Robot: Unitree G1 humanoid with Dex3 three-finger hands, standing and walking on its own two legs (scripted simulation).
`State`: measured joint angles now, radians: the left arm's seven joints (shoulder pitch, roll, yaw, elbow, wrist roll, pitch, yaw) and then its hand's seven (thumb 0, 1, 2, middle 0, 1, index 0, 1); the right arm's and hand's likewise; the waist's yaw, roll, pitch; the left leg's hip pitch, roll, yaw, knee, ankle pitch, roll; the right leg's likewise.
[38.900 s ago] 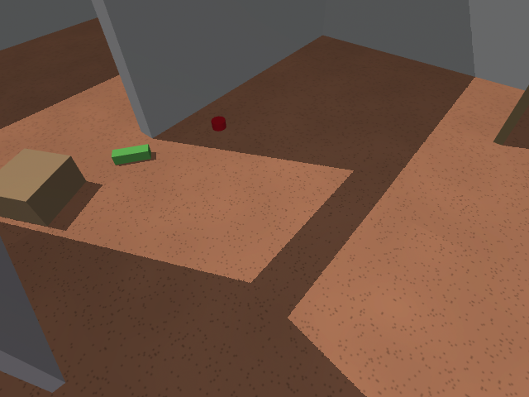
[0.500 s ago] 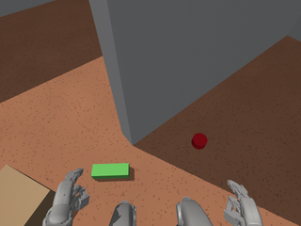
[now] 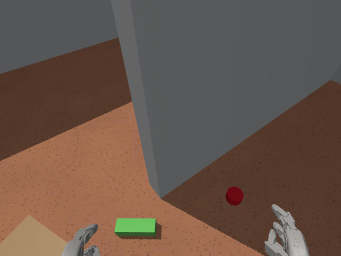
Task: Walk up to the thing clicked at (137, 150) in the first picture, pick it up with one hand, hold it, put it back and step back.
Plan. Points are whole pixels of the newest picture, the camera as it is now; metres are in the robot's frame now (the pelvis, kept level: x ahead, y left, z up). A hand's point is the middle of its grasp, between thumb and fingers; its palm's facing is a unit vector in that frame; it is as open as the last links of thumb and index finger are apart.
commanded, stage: home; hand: left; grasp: from above
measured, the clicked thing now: (136, 227) +0.44 +0.22 -0.68
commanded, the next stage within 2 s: stand in 1.82 s
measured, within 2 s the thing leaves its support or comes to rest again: neither
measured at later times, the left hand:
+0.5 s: hand out of the picture +0.16 +0.18 -0.04, palm faces +0.04 -0.98 -0.21, open 7.4 cm
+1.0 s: hand out of the picture +0.16 +0.18 -0.04, palm faces +0.04 -0.98 -0.22, open 7.4 cm
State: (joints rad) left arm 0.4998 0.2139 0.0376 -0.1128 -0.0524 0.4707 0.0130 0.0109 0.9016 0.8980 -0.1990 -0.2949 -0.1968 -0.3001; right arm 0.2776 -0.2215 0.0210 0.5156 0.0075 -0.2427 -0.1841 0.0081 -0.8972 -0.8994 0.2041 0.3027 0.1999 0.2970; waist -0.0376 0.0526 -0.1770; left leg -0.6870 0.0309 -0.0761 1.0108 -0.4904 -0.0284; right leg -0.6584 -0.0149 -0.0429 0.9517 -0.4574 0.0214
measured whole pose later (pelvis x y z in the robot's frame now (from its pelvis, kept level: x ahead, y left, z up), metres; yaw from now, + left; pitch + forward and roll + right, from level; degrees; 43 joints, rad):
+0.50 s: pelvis +0.00 +0.00 +0.00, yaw +0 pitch +9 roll -2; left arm 0.49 0.22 0.03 -0.12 -0.05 0.46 0.02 0.01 0.90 0.90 -0.20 -0.29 -0.20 -0.30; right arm 0.30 -0.22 0.03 0.55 0.00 -0.25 -0.18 0.01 -0.90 -0.90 0.21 0.30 0.20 0.30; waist -0.04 0.05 -0.15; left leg -0.68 0.03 -0.07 1.01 -0.49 -0.03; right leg -0.66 -0.01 -0.03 0.95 -0.45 0.02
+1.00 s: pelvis +0.00 +0.00 +0.00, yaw +0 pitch +9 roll -2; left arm 0.49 0.23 0.03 -0.14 -0.05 0.46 0.02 0.01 0.90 0.90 -0.20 -0.29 -0.20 -0.30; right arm 0.29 -0.22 0.02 0.55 0.00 -0.26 -0.19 0.01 -0.90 -0.90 0.21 0.30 0.20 0.30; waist -0.03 0.05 -0.15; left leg -0.69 0.04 -0.07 1.02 -0.50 -0.03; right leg -0.66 -0.01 -0.04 0.96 -0.46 0.02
